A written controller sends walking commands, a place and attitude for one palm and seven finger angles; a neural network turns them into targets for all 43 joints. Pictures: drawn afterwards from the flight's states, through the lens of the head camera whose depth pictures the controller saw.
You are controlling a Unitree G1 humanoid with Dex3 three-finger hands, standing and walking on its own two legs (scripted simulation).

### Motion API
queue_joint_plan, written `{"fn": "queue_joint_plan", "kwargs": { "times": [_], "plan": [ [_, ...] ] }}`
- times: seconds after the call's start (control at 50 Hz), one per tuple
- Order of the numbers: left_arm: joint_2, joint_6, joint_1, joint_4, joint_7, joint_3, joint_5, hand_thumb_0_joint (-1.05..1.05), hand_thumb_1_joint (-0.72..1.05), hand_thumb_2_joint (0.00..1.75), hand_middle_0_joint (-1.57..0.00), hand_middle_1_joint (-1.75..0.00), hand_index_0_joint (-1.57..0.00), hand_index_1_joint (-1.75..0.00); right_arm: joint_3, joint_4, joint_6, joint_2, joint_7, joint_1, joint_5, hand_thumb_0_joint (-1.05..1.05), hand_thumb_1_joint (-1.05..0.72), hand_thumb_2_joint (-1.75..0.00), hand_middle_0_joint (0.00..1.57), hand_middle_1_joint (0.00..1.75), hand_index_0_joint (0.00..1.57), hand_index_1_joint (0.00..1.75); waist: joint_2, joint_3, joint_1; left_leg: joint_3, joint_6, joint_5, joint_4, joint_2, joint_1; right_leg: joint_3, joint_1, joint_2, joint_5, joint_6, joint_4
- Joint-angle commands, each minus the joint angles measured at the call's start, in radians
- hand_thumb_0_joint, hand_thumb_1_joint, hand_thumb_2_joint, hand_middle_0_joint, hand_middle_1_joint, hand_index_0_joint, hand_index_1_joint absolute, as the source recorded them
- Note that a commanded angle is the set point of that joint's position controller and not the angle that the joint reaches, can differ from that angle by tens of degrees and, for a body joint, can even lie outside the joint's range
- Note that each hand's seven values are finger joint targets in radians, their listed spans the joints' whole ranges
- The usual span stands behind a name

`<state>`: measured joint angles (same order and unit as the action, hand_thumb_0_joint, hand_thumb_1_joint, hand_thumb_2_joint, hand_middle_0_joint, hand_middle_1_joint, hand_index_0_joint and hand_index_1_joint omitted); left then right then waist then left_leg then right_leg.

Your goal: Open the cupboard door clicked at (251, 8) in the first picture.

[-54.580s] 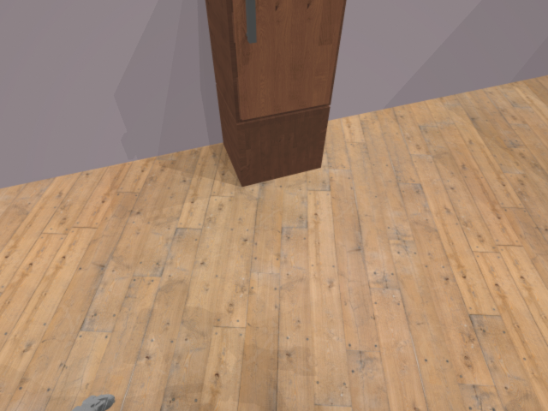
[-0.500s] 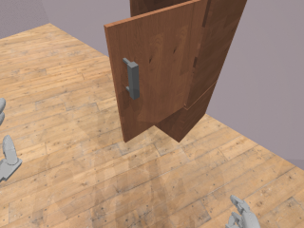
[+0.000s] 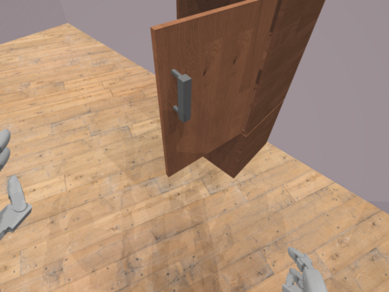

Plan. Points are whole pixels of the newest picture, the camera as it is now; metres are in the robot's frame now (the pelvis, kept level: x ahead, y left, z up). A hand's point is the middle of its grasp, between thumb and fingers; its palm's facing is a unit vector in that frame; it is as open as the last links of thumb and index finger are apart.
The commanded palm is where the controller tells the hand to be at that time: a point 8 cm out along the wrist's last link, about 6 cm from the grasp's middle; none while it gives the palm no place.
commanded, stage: let the arm hang, fingers relaxed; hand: left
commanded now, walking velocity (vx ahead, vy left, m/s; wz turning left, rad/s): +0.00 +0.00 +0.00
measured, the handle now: (179, 95) +0.59 +0.08 +0.06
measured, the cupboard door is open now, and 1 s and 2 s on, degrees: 79 79 79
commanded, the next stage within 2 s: look to check the result in 1.12 s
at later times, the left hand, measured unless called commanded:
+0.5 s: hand out of the picture -0.03 +0.17 -0.18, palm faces +0.07 -0.97 -0.22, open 7.1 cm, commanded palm none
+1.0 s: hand out of the picture +0.01 +0.16 -0.18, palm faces +0.07 -0.98 -0.21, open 7.3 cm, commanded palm none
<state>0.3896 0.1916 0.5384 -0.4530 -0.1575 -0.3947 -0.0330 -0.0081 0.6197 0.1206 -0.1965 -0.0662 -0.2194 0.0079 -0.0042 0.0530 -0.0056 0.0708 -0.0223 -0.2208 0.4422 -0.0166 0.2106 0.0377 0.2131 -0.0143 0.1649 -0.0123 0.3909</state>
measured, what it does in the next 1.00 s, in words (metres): stands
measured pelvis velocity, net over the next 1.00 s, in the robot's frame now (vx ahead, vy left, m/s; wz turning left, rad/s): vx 0.00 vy -0.01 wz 0.03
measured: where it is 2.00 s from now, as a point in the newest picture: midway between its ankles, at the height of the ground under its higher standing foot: outside the picture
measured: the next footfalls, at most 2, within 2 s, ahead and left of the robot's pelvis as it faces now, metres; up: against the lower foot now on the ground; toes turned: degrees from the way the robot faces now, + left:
none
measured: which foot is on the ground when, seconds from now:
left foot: down 0.00-1.00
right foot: down 0.00-1.00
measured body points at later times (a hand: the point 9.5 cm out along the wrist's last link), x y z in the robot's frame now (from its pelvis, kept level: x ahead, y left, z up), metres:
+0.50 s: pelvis -0.02 -0.02 -0.01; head +0.01 -0.01 +0.44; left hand -0.03 +0.22 -0.16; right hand -0.02 -0.25 -0.16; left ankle +0.01 +0.10 -0.74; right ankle +0.03 -0.13 -0.74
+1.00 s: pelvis +0.00 -0.01 +0.00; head +0.01 -0.02 +0.45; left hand +0.01 +0.21 -0.16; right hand -0.01 -0.22 -0.17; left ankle +0.01 +0.10 -0.74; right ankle +0.03 -0.13 -0.74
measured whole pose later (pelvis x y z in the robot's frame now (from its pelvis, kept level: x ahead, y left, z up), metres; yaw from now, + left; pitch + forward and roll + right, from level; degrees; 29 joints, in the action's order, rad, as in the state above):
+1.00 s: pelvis +0.00 -0.01 +0.00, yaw +2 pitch -1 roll +0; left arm 0.14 -0.01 0.24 1.13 -0.04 -0.02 0.01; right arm 0.01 1.12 -0.01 -0.12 -0.02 -0.29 0.03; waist 0.02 0.04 0.01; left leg 0.04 -0.01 -0.21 0.44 -0.01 0.21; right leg 0.06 0.23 -0.02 0.20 0.01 0.44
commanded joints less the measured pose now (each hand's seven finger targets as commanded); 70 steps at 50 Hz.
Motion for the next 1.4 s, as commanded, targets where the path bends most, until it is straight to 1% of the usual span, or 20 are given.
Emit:
{"fn": "queue_joint_plan", "kwargs": {
  "times": [0.0, 0.02, 0.04, 0.06, 0.08, 0.12, 0.14, 0.18, 0.22, 0.28, 0.36, 0.38, 0.48, 0.52, 0.58, 0.7, 0.82, 0.94, 1.1, 1.38],
  "plan": [
    [-0.012, -0.051, -0.11, 0.591, 0.106, 0.33, 0.047, 0.0, 0.9, 0.9, -0.2, -0.3, -0.2, -0.3, 0.087, 0.11, 0.118, -0.248, 0.078, 0.148, -0.023, 0.0, -0.9, -0.9, 0.2, 0.3, 0.2, 0.3, 0.096, -0.022, 0.06, -0.116, 0.014, 0.216, 0.017, -0.093, 0.107, 0.013, 0.076, -0.061, -0.099, 0.023, 0.1],
    [0.005, -0.15, -0.129, 0.627, 0.14, 0.271, 0.054, 0.0, 0.9, 0.9, -0.2, -0.3, -0.2, -0.3, 0.094, 0.115, 0.024, -0.279, 0.085, 0.067, -0.016, 0.0, -0.9, -0.9, 0.2, 0.3, 0.2, 0.3, 0.115, -0.074, 0.036, -0.125, 0.006, 0.276, -0.014, -0.119, 0.104, -0.038, 0.067, -0.083, -0.04, 0.034, 0.087],
    [-0.003, -0.181, -0.123, 0.614, 0.148, 0.268, 0.055, 0.0, 0.9, 0.9, -0.2, -0.3, -0.2, -0.3, 0.091, 0.085, -0.008, -0.262, 0.08, 0.055, -0.016, 0.0, -0.9, -0.9, 0.2, 0.3, 0.2, 0.3, 0.129, -0.067, 0.036, -0.135, -0.009, 0.245, -0.03, -0.139, 0.117, -0.017, 0.071, -0.06, 0.034, 0.034, 0.129],
    [-0.018, -0.182, -0.145, 0.653, 0.15, 0.273, 0.059, 0.0, 0.9, 0.9, -0.2, -0.3, -0.2, -0.3, 0.085, 0.097, -0.022, -0.249, 0.077, 0.064, -0.004, 0.0, -0.9, -0.9, 0.2, 0.3, 0.2, 0.3, 0.117, -0.088, 0.028, -0.18, -0.042, 0.174, -0.054, -0.159, 0.18, -0.012, 0.054, -0.044, 0.102, 0.037, 0.187],
    [-0.014, -0.181, -0.171, 0.701, 0.153, 0.279, 0.063, 0.0, 0.9, 0.9, -0.2, -0.3, -0.2, -0.3, 0.073, 0.095, -0.037, -0.246, 0.075, 0.076, 0.003, 0.0, -0.9, -0.9, 0.2, 0.3, 0.2, 0.3, 0.076, -0.083, 0.02, -0.209, -0.06, 0.131, -0.071, -0.161, 0.207, -0.021, 0.04, -0.036, 0.127, 0.04, 0.208],
    [0.002, -0.177, -0.2, 0.812, 0.154, 0.294, 0.07, 0.0, 0.9, 0.9, -0.2, -0.3, -0.2, -0.3, 0.063, 0.112, -0.059, -0.242, 0.072, 0.085, 0.014, 0.0, -0.9, -0.9, 0.2, 0.3, 0.2, 0.3, -0.075, -0.112, 0.003, -0.203, -0.058, 0.106, -0.045, -0.137, 0.187, -0.039, -0.007, -0.05, 0.087, 0.05, 0.157],
    [0.015, -0.177, -0.226, 0.872, 0.153, 0.295, 0.073, 0.0, 0.9, 0.9, -0.2, -0.3, -0.2, -0.3, 0.061, 0.128, -0.069, -0.235, 0.071, 0.079, 0.016, 0.0, -0.9, -0.9, 0.2, 0.3, 0.2, 0.3, -0.161, -0.122, 0.002, -0.187, -0.049, 0.08, -0.018, -0.107, 0.166, -0.058, -0.01, -0.071, 0.059, 0.056, 0.116],
    [0.013, -0.186, -0.282, 0.989, 0.149, 0.314, 0.071, 0.0, 0.9, 0.9, -0.2, -0.3, -0.2, -0.3, 0.053, 0.165, -0.092, -0.2, 0.07, 0.047, 0.017, 0.0, -0.9, -0.9, 0.2, 0.3, 0.2, 0.3, -0.242, -0.122, 0.022, -0.135, -0.029, 0.007, 0.044, -0.045, 0.096, -0.116, 0.051, -0.129, 0.105, 0.078, 0.028],
    [-0.01, -0.198, -0.319, 1.086, 0.141, 0.338, 0.061, 0.0, 0.9, 0.9, -0.2, -0.3, -0.2, -0.3, 0.039, 0.207, -0.113, -0.157, 0.07, 0.02, 0.021, 0.0, -0.9, -0.9, 0.2, 0.3, 0.2, 0.3, -0.15, -0.095, 0.034, -0.108, -0.018, -0.023, 0.06, -0.021, 0.051, -0.132, 0.114, -0.144, 0.188, 0.09, -0.012],
    [-0.036, -0.199, -0.307, 1.214, 0.137, 0.355, 0.054, 0.0, 0.9, 0.9, -0.2, -0.3, -0.2, -0.3, 0.028, 0.26, -0.123, -0.131, 0.064, 0.013, 0.024, 0.0, -0.9, -0.9, 0.2, 0.3, 0.2, 0.3, 0.085, -0.068, 0.025, -0.136, -0.014, -0.033, -0.022, -0.049, 0.067, -0.107, 0.093, -0.102, 0.185, 0.07, 0.012],
    [-0.072, -0.192, -0.237, 1.347, 0.131, 0.344, 0.05, 0.0, 0.9, 0.9, -0.2, -0.3, -0.2, -0.3, 0.033, 0.313, -0.13, -0.105, 0.053, -0.019, 0.024, 0.0, -0.9, -0.9, 0.2, 0.3, 0.2, 0.3, 0.194, -0.09, 0.004, -0.144, -0.011, -0.095, -0.071, -0.065, 0.115, -0.07, -0.015, -0.082, 0.121, 0.06, 0.008],
    [-0.07, -0.19, -0.233, 1.375, 0.131, 0.348, 0.048, 0.0, 0.9, 0.9, -0.2, -0.3, -0.2, -0.3, 0.034, 0.329, -0.133, -0.1, 0.052, -0.03, 0.022, 0.0, -0.9, -0.9, 0.2, 0.3, 0.2, 0.3, 0.195, -0.092, 0.005, -0.143, -0.01, -0.104, -0.072, -0.063, 0.113, -0.074, -0.021, -0.085, 0.122, 0.064, -0.002],
    [-0.075, -0.185, -0.25, 1.459, 0.131, 0.35, 0.044, 0.0, 0.9, 0.9, -0.2, -0.3, -0.2, -0.3, 0.041, 0.391, -0.14, -0.081, 0.046, -0.117, 0.017, 0.0, -0.9, -0.9, 0.2, 0.3, 0.2, 0.3, 0.026, -0.017, 0.022, -0.125, -0.008, -0.099, -0.049, -0.051, 0.081, -0.095, 0.047, -0.105, 0.213, 0.075, -0.081],
    [-0.086, -0.185, -0.248, 1.484, 0.129, 0.353, 0.044, 0.0, 0.9, 0.9, -0.2, -0.3, -0.2, -0.3, 0.039, 0.415, -0.14, -0.068, 0.045, -0.142, 0.017, 0.0, -0.9, -0.9, 0.2, 0.3, 0.2, 0.3, -0.015, -0.005, 0.024, -0.117, -0.01, -0.079, -0.043, -0.052, 0.059, -0.093, 0.069, -0.109, 0.228, 0.076, -0.095],
    [-0.1, -0.188, -0.243, 1.513, 0.127, 0.354, 0.043, 0.0, 0.9, 0.9, -0.2, -0.3, -0.2, -0.3, 0.036, 0.442, -0.14, -0.054, 0.042, -0.162, 0.017, 0.0, -0.9, -0.9, 0.2, 0.3, 0.2, 0.3, -0.032, 0.021, 0.024, -0.113, -0.01, -0.073, -0.052, -0.054, 0.051, -0.086, 0.087, -0.105, 0.237, 0.071, -0.095],
    [-0.126, -0.187, -0.218, 1.546, 0.121, 0.356, 0.043, 0.0, 0.9, 0.9, -0.2, -0.3, -0.2, -0.3, 0.03, 0.469, -0.133, -0.039, 0.038, -0.158, 0.017, 0.0, -0.9, -0.9, 0.2, 0.3, 0.2, 0.3, -0.005, 0.025, 0.012, -0.12, -0.012, -0.048, -0.091, -0.07, 0.061, -0.072, 0.049, -0.086, 0.162, 0.06, -0.061],
    [-0.139, -0.187, -0.221, 1.555, 0.119, 0.354, 0.045, 0.0, 0.9, 0.9, -0.2, -0.3, -0.2, -0.3, 0.029, 0.483, -0.13, -0.018, 0.038, -0.155, 0.018, 0.0, -0.9, -0.9, 0.2, 0.3, 0.2, 0.3, -0.014, 0.04, 0.012, -0.113, -0.011, -0.032, -0.103, -0.065, 0.062, -0.067, 0.039, -0.091, 0.137, 0.054, -0.058],
    [-0.151, -0.185, -0.223, 1.556, 0.119, 0.351, 0.044, 0.0, 0.9, 0.9, -0.2, -0.3, -0.2, -0.3, 0.029, 0.487, -0.126, -0.008, 0.034, -0.14, 0.019, 0.0, -0.9, -0.9, 0.2, 0.3, 0.2, 0.3, 0.049, 0.038, 0.008, -0.12, -0.008, -0.026, -0.12, -0.072, 0.068, -0.062, 0.013, -0.084, 0.084, 0.053, -0.045],
    [-0.146, -0.177, -0.226, 1.557, 0.12, 0.351, 0.042, 0.0, 0.9, 0.9, -0.2, -0.3, -0.2, -0.3, 0.031, 0.486, -0.12, -0.024, 0.031, -0.132, 0.014, 0.0, -0.9, -0.9, 0.2, 0.3, 0.2, 0.3, 0.014, -0.01, 0.011, -0.111, -0.006, 0.078, -0.099, -0.075, 0.006, -0.055, -0.018, -0.092, 0.006, 0.052, -0.046],
    [-0.148, -0.173, -0.227, 1.575, 0.121, 0.357, 0.041, 0.0, 0.9, 0.9, -0.2, -0.3, -0.2, -0.3, 0.026, 0.498, -0.118, -0.037, 0.028, -0.105, 0.014, 0.0, -0.9, -0.9, 0.2, 0.3, 0.2, 0.3, 0.006, 0.001, 0.014, -0.104, -0.002, 0.118, -0.111, -0.079, -0.031, -0.056, -0.033, -0.096, -0.042, 0.048, -0.062]
  ]
}}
